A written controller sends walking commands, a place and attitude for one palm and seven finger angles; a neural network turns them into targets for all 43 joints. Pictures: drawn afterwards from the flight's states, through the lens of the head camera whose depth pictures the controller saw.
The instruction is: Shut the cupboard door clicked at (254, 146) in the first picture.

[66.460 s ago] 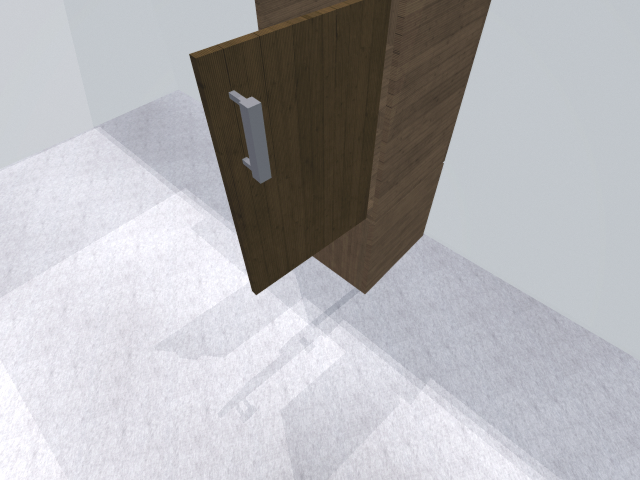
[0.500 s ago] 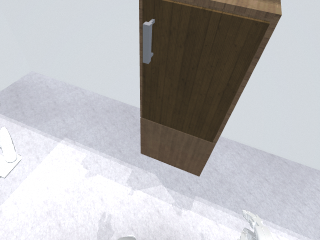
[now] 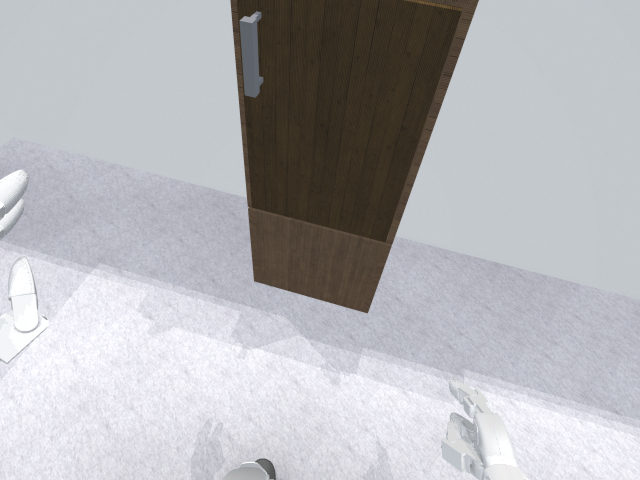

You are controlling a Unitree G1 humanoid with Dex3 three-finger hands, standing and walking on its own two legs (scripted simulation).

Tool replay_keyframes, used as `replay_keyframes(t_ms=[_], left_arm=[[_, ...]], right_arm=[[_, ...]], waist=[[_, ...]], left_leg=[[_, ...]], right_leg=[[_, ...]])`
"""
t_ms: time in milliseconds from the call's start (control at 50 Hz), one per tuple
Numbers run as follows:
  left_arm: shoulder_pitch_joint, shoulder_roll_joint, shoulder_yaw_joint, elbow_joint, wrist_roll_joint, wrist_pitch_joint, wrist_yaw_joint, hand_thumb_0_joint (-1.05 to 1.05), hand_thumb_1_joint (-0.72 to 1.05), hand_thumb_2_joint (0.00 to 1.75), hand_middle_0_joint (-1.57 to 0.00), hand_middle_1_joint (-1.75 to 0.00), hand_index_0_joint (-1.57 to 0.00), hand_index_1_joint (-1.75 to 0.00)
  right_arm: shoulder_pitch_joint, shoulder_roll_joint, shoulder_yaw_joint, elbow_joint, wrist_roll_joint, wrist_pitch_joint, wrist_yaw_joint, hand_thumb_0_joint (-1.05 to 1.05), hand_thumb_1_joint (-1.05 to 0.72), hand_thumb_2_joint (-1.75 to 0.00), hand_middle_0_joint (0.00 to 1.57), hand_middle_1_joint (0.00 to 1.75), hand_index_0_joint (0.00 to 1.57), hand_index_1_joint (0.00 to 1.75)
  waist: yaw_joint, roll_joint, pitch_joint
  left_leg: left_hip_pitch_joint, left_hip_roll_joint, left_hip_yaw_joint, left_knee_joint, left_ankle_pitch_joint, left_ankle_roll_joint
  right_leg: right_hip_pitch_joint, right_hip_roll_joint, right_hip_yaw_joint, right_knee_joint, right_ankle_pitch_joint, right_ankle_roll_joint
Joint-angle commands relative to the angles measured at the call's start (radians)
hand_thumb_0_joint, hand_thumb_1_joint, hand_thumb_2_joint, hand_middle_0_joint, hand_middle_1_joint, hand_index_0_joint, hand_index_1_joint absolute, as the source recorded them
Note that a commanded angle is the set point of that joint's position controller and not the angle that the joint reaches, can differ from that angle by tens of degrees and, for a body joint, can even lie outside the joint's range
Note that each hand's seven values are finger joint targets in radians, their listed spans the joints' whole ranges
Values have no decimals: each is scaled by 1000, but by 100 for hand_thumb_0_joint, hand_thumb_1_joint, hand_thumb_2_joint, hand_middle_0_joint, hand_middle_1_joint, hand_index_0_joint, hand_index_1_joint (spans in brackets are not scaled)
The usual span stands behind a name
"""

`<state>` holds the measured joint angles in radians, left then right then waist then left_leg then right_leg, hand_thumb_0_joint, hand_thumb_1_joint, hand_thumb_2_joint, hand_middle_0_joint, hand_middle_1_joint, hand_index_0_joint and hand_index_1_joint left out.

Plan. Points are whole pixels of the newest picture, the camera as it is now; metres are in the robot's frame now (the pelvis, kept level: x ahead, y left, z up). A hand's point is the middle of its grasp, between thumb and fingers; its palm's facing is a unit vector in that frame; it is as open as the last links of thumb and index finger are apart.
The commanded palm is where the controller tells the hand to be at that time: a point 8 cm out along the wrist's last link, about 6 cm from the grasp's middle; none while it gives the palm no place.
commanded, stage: stop stepping back and stand still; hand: left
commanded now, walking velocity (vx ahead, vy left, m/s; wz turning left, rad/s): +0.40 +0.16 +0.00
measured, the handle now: (254, 54) +0.83 +0.17 +0.12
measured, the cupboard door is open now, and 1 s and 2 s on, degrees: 0 0 0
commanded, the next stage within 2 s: let the arm hang, fingers relaxed in 1.08 s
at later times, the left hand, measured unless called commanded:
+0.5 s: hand out of the picture +0.14 +0.28 +0.18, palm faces +0.44 -0.76 -0.48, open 7.4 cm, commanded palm +0.09 +0.32 +0.19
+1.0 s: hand out of the picture +0.19 +0.28 +0.17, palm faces +0.43 -0.78 -0.46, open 7.4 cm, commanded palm +0.13 +0.32 +0.19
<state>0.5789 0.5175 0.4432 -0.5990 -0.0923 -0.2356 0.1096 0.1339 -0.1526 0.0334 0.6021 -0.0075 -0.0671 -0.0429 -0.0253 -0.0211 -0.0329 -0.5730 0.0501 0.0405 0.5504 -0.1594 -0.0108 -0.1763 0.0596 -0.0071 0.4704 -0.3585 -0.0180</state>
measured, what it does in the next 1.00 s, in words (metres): steps on the spot: left foot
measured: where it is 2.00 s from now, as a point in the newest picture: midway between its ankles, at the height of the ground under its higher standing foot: outside the picture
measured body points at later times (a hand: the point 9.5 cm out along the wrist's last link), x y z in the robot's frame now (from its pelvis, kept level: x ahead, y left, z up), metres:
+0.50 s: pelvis -0.04 +0.01 +0.01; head -0.07 +0.02 +0.46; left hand +0.11 +0.32 +0.21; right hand +0.09 -0.21 -0.09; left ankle +0.03 +0.11 -0.72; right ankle -0.07 -0.09 -0.73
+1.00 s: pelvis -0.01 +0.02 +0.01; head -0.01 +0.02 +0.46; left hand +0.16 +0.32 +0.19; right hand +0.16 -0.21 -0.08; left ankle +0.01 +0.12 -0.73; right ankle -0.07 -0.09 -0.73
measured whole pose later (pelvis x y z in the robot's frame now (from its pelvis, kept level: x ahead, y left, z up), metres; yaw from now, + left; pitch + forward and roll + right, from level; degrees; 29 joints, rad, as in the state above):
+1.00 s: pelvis -0.01 +0.02 +0.01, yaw +1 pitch +2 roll -1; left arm 0.56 0.43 0.41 -0.44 -0.06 -0.19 0.15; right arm 0.22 -0.20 0.02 0.62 0.01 -0.06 -0.07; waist -0.02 0.00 -0.06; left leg -0.32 0.01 0.03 0.53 -0.24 0.01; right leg -0.15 0.04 0.01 0.46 -0.34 -0.02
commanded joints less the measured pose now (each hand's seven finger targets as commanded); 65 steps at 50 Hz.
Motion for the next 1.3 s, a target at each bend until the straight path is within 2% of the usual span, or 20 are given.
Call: replay_keyframes(t_ms=[0,100,140,160,200,260,300,360,420,460,540,620,660,760,840,1020,1140,1160,1180,1280], left_arm=[[19,137,159,-74,9,17,67,0,90,90,-20,-30,-20,-30],[-206,85,57,43,48,10,78,0,90,90,-20,-30,-20,-30],[-182,93,59,-30,51,-4,75,0,90,90,-20,-30,-20,-30],[-193,83,47,-79,47,-10,70,0,90,90,-20,-30,-20,-30],[-196,79,52,-141,49,-23,73,0,90,90,-20,-30,-20,-30],[-100,83,87,-174,51,-29,76,0,90,90,-20,-30,-20,-30],[-28,89,110,-141,51,-20,76,0,90,90,-20,-30,-20,-30],[52,92,138,-48,35,-3,72,0,90,90,-20,-30,-20,-30],[-3,88,132,-2,26,11,75,0,90,90,-20,-30,-20,-30],[-96,56,76,15,38,15,82,0,90,90,-20,-30,-20,-30],[-290,53,16,15,65,9,83,0,90,90,-20,-30,-20,-30],[-258,73,56,-35,60,-8,72,0,90,90,-20,-30,-20,-30],[-256,65,59,-73,70,-23,73,0,90,90,-20,-30,-20,-30],[-74,57,89,-73,50,-33,70,0,90,90,-20,-30,-20,-30],[-9,59,99,-32,35,-19,67,0,90,90,-20,-30,-20,-30],[-77,96,101,-40,33,0,64,0,90,90,-20,-30,-20,-30],[-82,79,86,-39,36,-2,66,0,90,90,-20,-30,-20,-30],[-137,-96,-360,681,94,149,-73,0,90,90,-20,-30,-20,-30],[-141,-106,-330,717,103,229,-94,0,90,90,-20,-30,-20,-30],[-282,-93,-365,983,118,228,-111,0,90,90,-20,-30,-20,-30]], right_arm=[[-6,-144,-45,-140,10,-1,-40,0,-90,-90,20,30,20,30],[31,-202,-75,-115,27,-54,-67,0,-90,-90,20,30,20,30],[35,-202,-66,-110,19,-65,-65,0,-90,-90,20,30,20,30],[34,-197,-64,-114,17,-75,-63,0,-90,-90,20,30,20,30],[22,-195,-67,-111,8,-102,-57,0,-90,-90,20,30,20,30],[17,-183,-63,-113,-3,-116,-52,0,-90,-90,20,30,20,30],[32,-178,-63,-115,-6,-110,-45,0,-90,-90,20,30,20,30],[33,-168,-68,-120,-1,-82,-38,0,-90,-90,20,30,20,30],[39,-174,-76,-103,-11,-49,-41,0,-90,-90,20,30,20,30],[44,-171,-68,-93,0,-39,-38,0,-90,-90,20,30,20,30],[16,-183,-64,-79,3,-57,-52,0,-90,-90,20,30,20,30],[-5,-183,-53,-102,8,-79,-61,0,-90,-90,20,30,20,30],[0,-167,-51,-103,-1,-90,-59,0,-90,-90,20,30,20,30],[22,-169,-62,-116,9,-97,-35,0,-90,-90,20,30,20,30],[31,-164,-62,-121,20,-63,-27,0,-90,-90,20,30,20,30],[1,-168,-61,-142,27,-31,-44,0,-90,-90,20,30,20,30],[-1,-166,-59,-145,24,-30,-46,0,-90,-90,20,30,20,30],[-85,-344,-91,13,41,-90,43,0,-90,-90,20,30,20,30],[-6,-321,-107,48,22,-43,48,0,-90,-90,20,30,20,30],[12,-306,-73,94,-10,18,41,0,-90,-90,20,30,20,30]], waist=[[-1,-16,-43],[-6,-33,90],[-6,149,8],[0,233,-21],[10,245,-21],[18,237,-55],[15,265,-66],[14,99,-84],[3,-55,-28],[0,-125,30],[-9,26,91],[8,226,75],[15,177,52],[21,87,-128],[12,83,-168],[17,65,-135],[17,86,-76],[-1,98,34],[11,92,-44],[19,-153,16]], left_leg=[[162,-17,-79,246,-156,-11],[296,0,-85,-18,-52,37],[329,44,-172,-131,133,43],[311,83,-279,-240,82,30],[269,135,-389,-375,-247,36],[198,119,-319,-441,-460,17],[144,79,-229,-404,-434,-1],[159,20,-132,-248,-348,0],[237,-36,-65,78,-211,1],[147,-26,-66,216,-165,13],[342,-3,-69,-15,-170,41],[252,148,-387,-371,-505,93],[223,168,-390,-377,-431,108],[322,37,-110,-116,107,36],[361,33,-71,-35,298,22],[391,30,-61,-40,324,30],[362,32,-87,-90,182,31],[307,52,-100,45,343,42],[353,59,-89,18,293,36],[281,46,-170,-22,116,71]], right_leg=[[-212,-332,204,-154,159,-123],[-220,-200,116,-149,55,-32],[-125,-114,-2,-1,170,1],[-80,-51,-36,76,80,22],[-55,-23,2,109,-19,26],[34,-11,-11,45,-24,13],[105,-13,-30,-21,-9,-1],[74,-65,15,-114,-80,-38],[-174,-237,273,-262,-307,-137],[-170,-319,347,-270,-295,-175],[-278,-206,163,-116,-185,-84],[-167,-35,11,135,-50,21],[-94,-53,17,118,21,23],[65,-106,73,-54,306,-11],[68,-142,106,-36,543,-21],[32,-132,83,-49,559,4],[-14,-121,80,-97,337,0],[-115,-174,9,44,435,-15],[-121,-168,65,18,347,-21],[-133,-150,91,-30,101,-42]])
